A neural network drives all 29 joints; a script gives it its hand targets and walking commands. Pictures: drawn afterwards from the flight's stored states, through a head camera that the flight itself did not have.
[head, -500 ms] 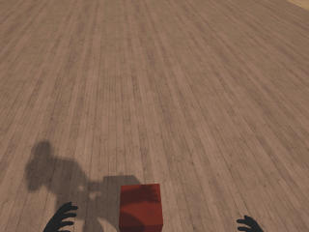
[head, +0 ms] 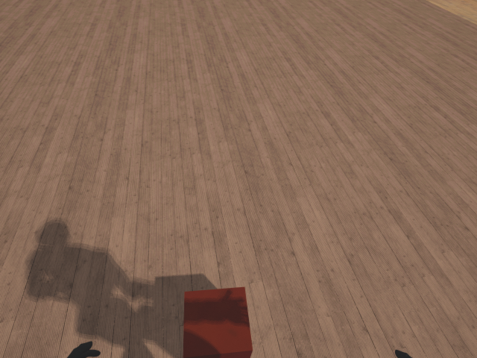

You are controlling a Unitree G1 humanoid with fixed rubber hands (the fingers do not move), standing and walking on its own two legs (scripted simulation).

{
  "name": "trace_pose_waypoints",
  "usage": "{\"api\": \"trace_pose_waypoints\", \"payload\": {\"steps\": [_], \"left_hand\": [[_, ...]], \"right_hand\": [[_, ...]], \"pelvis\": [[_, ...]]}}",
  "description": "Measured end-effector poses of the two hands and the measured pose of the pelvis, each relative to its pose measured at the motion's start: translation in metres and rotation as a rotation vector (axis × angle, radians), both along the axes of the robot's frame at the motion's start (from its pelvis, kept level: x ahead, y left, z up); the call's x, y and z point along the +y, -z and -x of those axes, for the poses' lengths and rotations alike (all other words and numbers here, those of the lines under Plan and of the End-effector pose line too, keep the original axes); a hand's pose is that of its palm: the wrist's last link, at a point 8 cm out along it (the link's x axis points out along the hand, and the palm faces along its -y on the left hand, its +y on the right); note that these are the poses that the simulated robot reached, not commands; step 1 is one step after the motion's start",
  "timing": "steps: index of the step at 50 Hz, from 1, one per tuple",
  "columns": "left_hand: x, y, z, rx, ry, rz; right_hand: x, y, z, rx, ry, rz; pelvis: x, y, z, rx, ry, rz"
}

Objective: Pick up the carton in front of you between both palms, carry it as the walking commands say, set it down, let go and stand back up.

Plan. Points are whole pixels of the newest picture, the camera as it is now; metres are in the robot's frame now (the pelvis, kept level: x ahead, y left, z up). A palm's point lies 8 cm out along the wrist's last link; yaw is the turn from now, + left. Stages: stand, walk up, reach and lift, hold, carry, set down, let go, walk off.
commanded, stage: stand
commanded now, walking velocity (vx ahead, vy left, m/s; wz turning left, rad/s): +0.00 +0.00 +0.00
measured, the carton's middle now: (216, 331) +0.38 +0.06 -0.65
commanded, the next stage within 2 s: none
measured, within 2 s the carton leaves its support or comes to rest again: neither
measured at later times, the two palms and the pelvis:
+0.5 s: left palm out of the picture +0.08 +0.30 -0.10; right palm out of the picture +0.09 -0.31 -0.08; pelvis -0.02 +0.00 +0.01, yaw +0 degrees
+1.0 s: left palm out of the picture +0.06 +0.30 -0.10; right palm out of the picture +0.08 -0.31 -0.09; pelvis -0.02 +0.00 +0.01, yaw +1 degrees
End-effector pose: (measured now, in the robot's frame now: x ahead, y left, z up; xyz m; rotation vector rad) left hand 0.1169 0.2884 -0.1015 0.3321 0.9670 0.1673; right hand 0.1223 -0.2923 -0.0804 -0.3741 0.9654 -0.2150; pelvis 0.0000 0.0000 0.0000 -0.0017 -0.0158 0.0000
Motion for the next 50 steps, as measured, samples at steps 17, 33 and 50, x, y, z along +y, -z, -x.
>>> {"api": "trace_pose_waypoints", "payload": {"steps": [17,33,50], "left_hand": [[0.008,0.002,0.029,0.064,-0.016,-0.015],[0.012,0.003,0.05,0.113,-0.032,-0.021],[0.014,0.003,0.057,0.137,-0.047,-0.025]], "right_hand": [[-0.011,0.001,0.022,0.052,0.021,0.009],[-0.018,0.005,0.041,0.099,0.033,0.008],[-0.022,0.005,0.044,0.12,0.032,0.011]], "pelvis": [[-0.001,-0.004,0.011,-0.018,-0.001,0.001],[-0.002,-0.006,0.021,-0.026,-0.005,0.002],[-0.004,-0.008,0.024,-0.029,-0.011,0.003]]}}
